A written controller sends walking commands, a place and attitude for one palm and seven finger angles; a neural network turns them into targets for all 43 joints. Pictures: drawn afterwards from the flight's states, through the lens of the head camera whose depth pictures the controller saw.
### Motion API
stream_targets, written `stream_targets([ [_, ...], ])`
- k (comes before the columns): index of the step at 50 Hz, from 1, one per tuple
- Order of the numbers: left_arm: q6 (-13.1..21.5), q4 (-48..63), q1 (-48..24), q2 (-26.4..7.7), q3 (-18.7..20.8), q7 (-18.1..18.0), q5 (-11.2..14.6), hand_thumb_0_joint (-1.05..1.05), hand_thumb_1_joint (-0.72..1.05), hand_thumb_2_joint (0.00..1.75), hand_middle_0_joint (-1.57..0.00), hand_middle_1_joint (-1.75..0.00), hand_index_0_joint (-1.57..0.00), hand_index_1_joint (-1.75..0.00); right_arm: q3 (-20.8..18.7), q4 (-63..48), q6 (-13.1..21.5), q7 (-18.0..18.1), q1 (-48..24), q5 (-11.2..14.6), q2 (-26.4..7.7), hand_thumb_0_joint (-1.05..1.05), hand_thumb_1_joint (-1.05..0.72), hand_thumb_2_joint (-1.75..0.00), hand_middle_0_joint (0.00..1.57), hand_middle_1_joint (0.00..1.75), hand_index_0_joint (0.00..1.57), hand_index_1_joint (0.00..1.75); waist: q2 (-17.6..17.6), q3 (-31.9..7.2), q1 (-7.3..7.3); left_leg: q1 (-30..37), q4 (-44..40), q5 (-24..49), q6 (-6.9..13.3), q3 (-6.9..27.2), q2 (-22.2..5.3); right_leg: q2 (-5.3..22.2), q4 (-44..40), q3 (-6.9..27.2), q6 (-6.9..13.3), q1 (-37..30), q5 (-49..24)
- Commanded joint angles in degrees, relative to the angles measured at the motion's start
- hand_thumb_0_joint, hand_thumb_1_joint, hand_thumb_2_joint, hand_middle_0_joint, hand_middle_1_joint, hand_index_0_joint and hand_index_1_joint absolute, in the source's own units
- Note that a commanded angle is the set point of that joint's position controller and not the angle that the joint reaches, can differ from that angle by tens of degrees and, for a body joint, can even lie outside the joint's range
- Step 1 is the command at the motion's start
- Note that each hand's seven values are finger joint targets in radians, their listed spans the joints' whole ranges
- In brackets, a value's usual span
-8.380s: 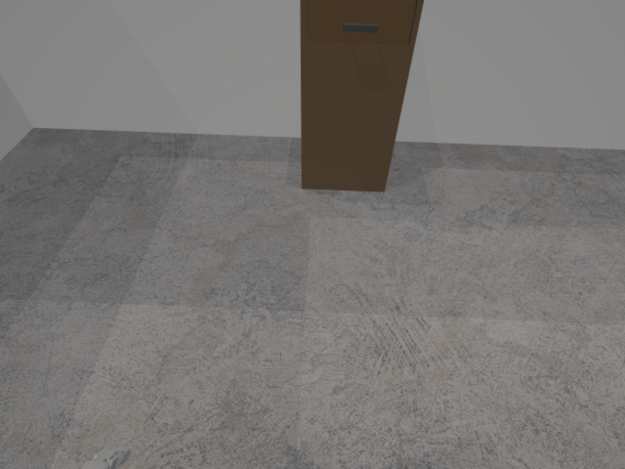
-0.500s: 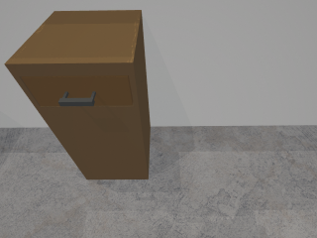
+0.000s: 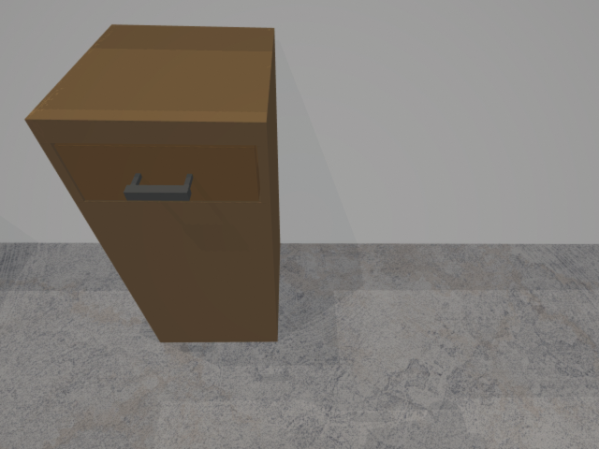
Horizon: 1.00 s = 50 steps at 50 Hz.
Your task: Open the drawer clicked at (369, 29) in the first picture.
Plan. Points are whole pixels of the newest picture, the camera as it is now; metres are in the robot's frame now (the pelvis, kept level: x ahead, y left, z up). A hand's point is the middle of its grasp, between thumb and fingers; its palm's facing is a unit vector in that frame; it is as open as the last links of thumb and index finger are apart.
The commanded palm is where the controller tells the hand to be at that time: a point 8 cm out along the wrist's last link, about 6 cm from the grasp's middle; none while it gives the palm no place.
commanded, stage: come to a stop and stand still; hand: left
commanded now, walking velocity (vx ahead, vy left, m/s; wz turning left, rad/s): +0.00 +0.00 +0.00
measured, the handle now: (160, 185) +0.56 +0.31 +0.00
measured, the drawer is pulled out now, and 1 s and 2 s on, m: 0.00 0.00 0.00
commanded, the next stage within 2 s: look again from close up in 0.60 s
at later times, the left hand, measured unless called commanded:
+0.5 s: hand out of the picture +0.03 +0.20 -0.18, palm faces +0.05 -0.98 -0.19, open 7.4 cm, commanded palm none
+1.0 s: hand out of the picture +0.04 +0.21 -0.18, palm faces +0.04 -0.98 -0.20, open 7.3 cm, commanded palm none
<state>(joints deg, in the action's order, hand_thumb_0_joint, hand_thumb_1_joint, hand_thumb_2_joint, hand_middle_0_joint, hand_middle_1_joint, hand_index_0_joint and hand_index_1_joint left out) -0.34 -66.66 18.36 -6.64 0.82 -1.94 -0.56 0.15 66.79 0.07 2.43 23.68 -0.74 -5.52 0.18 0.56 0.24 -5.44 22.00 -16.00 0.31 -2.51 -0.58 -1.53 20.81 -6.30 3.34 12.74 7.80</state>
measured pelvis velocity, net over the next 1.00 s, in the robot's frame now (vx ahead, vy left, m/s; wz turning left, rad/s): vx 0.01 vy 0.04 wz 0.01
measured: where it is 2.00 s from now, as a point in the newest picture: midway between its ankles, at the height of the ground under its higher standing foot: outside the picture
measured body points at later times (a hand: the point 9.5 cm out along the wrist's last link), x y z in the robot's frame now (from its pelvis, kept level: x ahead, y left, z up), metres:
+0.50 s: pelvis +0.03 +0.03 +0.00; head +0.04 +0.03 +0.45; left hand +0.03 +0.25 -0.16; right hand +0.02 -0.19 -0.16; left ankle -0.04 +0.11 -0.74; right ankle +0.04 -0.08 -0.74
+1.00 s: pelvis +0.01 +0.04 -0.01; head +0.00 +0.04 +0.44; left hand +0.04 +0.26 -0.17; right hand +0.05 -0.19 -0.16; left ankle -0.04 +0.11 -0.74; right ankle +0.04 -0.08 -0.74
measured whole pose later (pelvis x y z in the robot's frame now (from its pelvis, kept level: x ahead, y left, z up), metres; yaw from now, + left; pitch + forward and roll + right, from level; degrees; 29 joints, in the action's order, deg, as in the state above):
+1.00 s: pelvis +0.01 +0.04 -0.01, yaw +1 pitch -3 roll -1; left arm 0.0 -62.7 14.2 -9.2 -0.5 -2.5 -0.6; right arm 0.8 60.7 1.0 2.5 15.8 -0.8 -9.8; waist -0.5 0.3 0.0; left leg -4.4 28.4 -21.0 3.4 -2.6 2.4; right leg 1.8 29.9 -5.6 0.4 12.8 13.9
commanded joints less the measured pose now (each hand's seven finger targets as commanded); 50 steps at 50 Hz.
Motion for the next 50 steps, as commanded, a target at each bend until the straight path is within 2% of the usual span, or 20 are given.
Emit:
stream_targets([
  [1, 1.15, 1.43, 3.46, -4.33, 0.35, -0.25, 0.19, 0.00, 0.90, 0.90, -0.20, -0.30, -0.20, -0.30, -0.62, -1.29, 0.93, 0.26, 4.25, 0.02, -4.89, 0.00, -0.90, -0.90, 0.20, 0.30, 0.20, 0.30, -2.26, 5.83, 0.65, -10.92, -8.36, -4.07, 1.81, 6.37, -5.96, 7.36, -3.34, 8.53, -1.62, -3.21, 5.53],
  [5, 1.43, 1.12, 3.79, -3.93, 0.01, -0.36, 0.18, 0.00, 0.90, 0.90, -0.20, -0.30, -0.20, -0.30, -0.46, -1.10, 1.49, 0.41, 4.02, 0.23, -4.93, 0.00, -0.90, -0.90, 0.20, 0.30, 0.20, 0.30, -1.05, 5.94, 0.66, -10.01, -8.38, -0.40, 1.96, 6.65, -6.35, 7.59, -1.75, 7.88, -1.46, -3.61, 0.81],
  [8, 1.50, 1.17, 3.59, -3.93, -0.12, -0.46, 0.14, 0.00, 0.90, 0.90, -0.20, -0.30, -0.20, -0.30, -0.45, -1.11, 1.68, 0.48, 3.75, 0.31, -5.20, 0.00, -0.90, -0.90, 0.20, 0.30, 0.20, 0.30, -1.51, 6.49, 0.48, -9.43, -8.37, 1.84, 1.95, 6.69, -6.54, 7.57, -0.93, 7.65, -1.46, -3.40, -1.09],
  [12, 1.73, 1.18, 3.18, -4.54, -0.05, -0.58, 0.17, 0.00, 0.90, 0.90, -0.20, -0.30, -0.20, -0.30, -0.50, -1.14, 2.14, 0.66, 3.24, 0.39, -5.90, 0.00, -0.90, -0.90, 0.20, 0.30, 0.20, 0.30, -1.83, 4.22, 0.20, -6.31, -6.94, 9.63, 1.89, 6.04, -6.85, 7.93, 0.17, 7.16, -1.33, -4.25, -5.29],
  [20, 1.79, 1.73, 1.90, -6.21, 0.35, -0.66, 0.15, 0.00, 0.90, 0.90, -0.20, -0.30, -0.20, -0.30, -0.87, -1.57, 2.42, 1.09, 1.28, 0.45, -7.81, 0.00, -0.90, -0.90, 0.20, 0.30, 0.20, 0.30, -1.47, 2.87, -0.12, -2.17, -4.68, 21.97, 1.56, 5.51, -6.83, 8.15, 2.06, 6.58, -1.12, -5.09, -10.93],
  [23, 1.75, 2.00, 1.06, -6.85, 0.42, -0.65, 0.13, 0.00, 0.90, 0.90, -0.20, -0.30, -0.20, -0.30, -1.02, -1.66, 2.28, 1.06, 0.26, 0.42, -8.59, 0.00, -0.90, -0.90, 0.20, 0.30, 0.20, 0.30, -1.07, 3.78, -0.11, -2.07, -4.78, 21.69, 1.53, 5.53, -6.87, 8.11, 2.01, 6.69, -1.12, -4.77, -10.55],
  [34, 1.76, 3.37, -2.62, -10.57, 1.03, -0.37, 0.17, 0.00, 0.90, 0.90, -0.20, -0.30, -0.20, -0.30, -1.48, -2.58, 2.20, 0.87, -3.63, 0.30, -12.29, 0.00, -0.90, -0.90, 0.20, 0.30, 0.20, 0.30, -1.77, 2.09, 0.01, -0.44, -5.00, 23.85, 1.14, 5.86, -6.83, 8.58, 1.97, 6.52, -0.81, -6.96, -12.67],
  [35, 2.95, 1.25, 4.59, -8.36, 0.29, -2.89, -0.32, 0.00, 0.90, 0.90, -0.20, -0.30, -0.20, -0.30, -0.84, -6.44, 2.85, -0.03, -7.55, 0.88, -10.35, 0.00, -0.90, -0.90, 0.20, 0.30, 0.20, 0.30, 1.84, 0.39, 2.24, -4.44, 8.44, 36.49, 0.70, 2.65, -8.19, 9.86, 6.18, 7.77, -1.92, -6.50, -33.74],
  [36, 3.62, 1.80, 4.24, -11.54, 0.48, -1.98, -0.07, 0.00, 0.90, 0.90, -0.20, -0.30, -0.20, -0.30, -0.51, -8.95, 2.47, -0.52, -6.87, 0.81, -10.83, 0.00, -0.90, -0.90, 0.20, 0.30, 0.20, 0.30, 3.51, -1.85, 0.92, -7.75, 9.42, 25.52, 0.45, 1.48, -4.72, 12.29, 7.03, 6.75, -0.42, -12.09, -40.08],
  [37, 3.44, 3.46, 3.11, -10.67, 0.65, -1.88, 0.13, 0.00, 0.90, 0.90, -0.20, -0.30, -0.20, -0.30, -0.64, -8.62, 2.17, -0.34, -3.66, 0.33, -8.75, 0.00, -0.90, -0.90, 0.20, 0.30, 0.20, 0.30, 3.81, -6.92, -0.73, -6.79, 6.75, 13.45, 0.61, 4.12, -3.06, 14.40, 9.53, 10.24, 1.18, -14.64, -41.14],
  [38, 3.17, 4.37, 0.91, -10.23, 0.40, -1.69, 0.21, 0.00, 0.90, 0.90, -0.20, -0.30, -0.20, -0.30, -0.85, -8.04, 1.87, -0.32, -2.72, 0.40, -8.50, 0.00, -0.90, -0.90, 0.20, 0.30, 0.20, 0.30, 1.52, -8.88, -1.57, -6.61, 3.79, 9.14, 0.69, 3.98, -3.38, 14.53, 9.65, 9.48, 1.40, -13.76, -36.71],
  [39, 2.53, 5.20, -0.67, -9.82, -0.24, -1.37, 0.31, 0.00, 0.90, 0.90, -0.20, -0.30, -0.20, -0.30, -0.70, -8.11, 1.66, -0.38, -2.88, 0.26, -8.41, 0.00, -0.90, -0.90, 0.20, 0.30, 0.20, 0.30, -1.18, -7.64, -1.56, -5.07, 2.59, 10.72, 0.80, 4.27, -3.82, 12.98, 9.05, 7.86, 0.97, -10.57, -28.00],
  [40, 2.23, 5.71, -1.51, -9.25, -0.43, -1.05, 0.25, 0.00, 0.90, 0.90, -0.20, -0.30, -0.20, -0.30, -0.61, -8.02, 1.57, -0.36, -3.06, 0.05, -8.88, 0.00, -0.90, -0.90, 0.20, 0.30, 0.20, 0.30, -3.93, -5.85, -1.38, -4.72, 2.04, 15.81, 1.03, 5.15, -4.82, 11.14, 8.76, 7.06, 0.47, -8.16, -20.75],
  [41, 1.81, 6.03, -1.81, -8.68, -0.35, -0.92, 0.14, 0.00, 0.90, 0.90, -0.20, -0.30, -0.20, -0.30, -0.66, -8.18, 1.41, -0.31, -2.40, -0.19, -9.55, 0.00, -0.90, -0.90, 0.20, 0.30, 0.20, 0.30, -3.30, -4.05, -1.25, -5.43, 2.47, 21.12, 1.72, 5.91, -6.23, 9.29, 9.07, 5.59, 0.00, -6.68, -14.41],
  [42, 1.92, 5.98, -1.20, -7.94, -0.38, -0.88, 0.25, 0.00, 0.90, 0.90, -0.20, -0.30, -0.20, -0.30, -0.62, -7.93, 1.45, -0.07, -2.50, -0.39, -10.20, 0.00, -0.90, -0.90, 0.20, 0.30, 0.20, 0.30, -1.43, -3.30, -0.71, -5.42, 3.37, 26.13, 2.10, 6.20, -6.82, 8.65, 9.16, 5.28, -0.01, -6.55, -14.78],
  [43, 1.75, 5.90, -1.57, -7.82, -0.57, -0.82, 0.28, 0.00, 0.90, 0.90, -0.20, -0.30, -0.20, -0.30, -0.55, -7.89, 1.46, 0.11, -2.95, -0.29, -10.52, 0.00, -0.90, -0.90, 0.20, 0.30, 0.20, 0.30, -2.47, -1.82, -0.75, -5.44, 3.02, 28.52, 2.03, 6.34, -6.76, 8.64, 9.20, 5.05, -0.09, -5.97, -13.99],
  [47, 1.18, 6.14, -1.92, -8.10, -0.66, -0.49, 0.21, 0.00, 0.90, 0.90, -0.20, -0.30, -0.20, -0.30, -0.43, -7.96, 1.44, 0.03, -4.02, -0.13, -10.62, 0.00, -0.90, -0.90, 0.20, 0.30, 0.20, 0.30, -2.81, 3.75, -0.34, -8.20, -0.47, 20.18, 2.00, 6.71, -6.45, 7.96, 6.90, 5.77, -0.63, -3.98, -6.34],
  [50, 0.97, 6.29, -1.14, -7.47, -0.72, -0.32, 0.13, 0.00, 0.90, 0.90, -0.20, -0.30, -0.20, -0.30, -0.25, -7.77, 1.61, -0.12, -3.90, -0.08, -10.27, 0.00, -0.90, -0.90, 0.20, 0.30, 0.20, 0.30, -0.33, 6.30, -0.11, -10.59, -3.05, 9.79, 2.28, 7.21, -5.95, 7.79, 4.84, 6.56, -0.90, -3.09, -1.53],
])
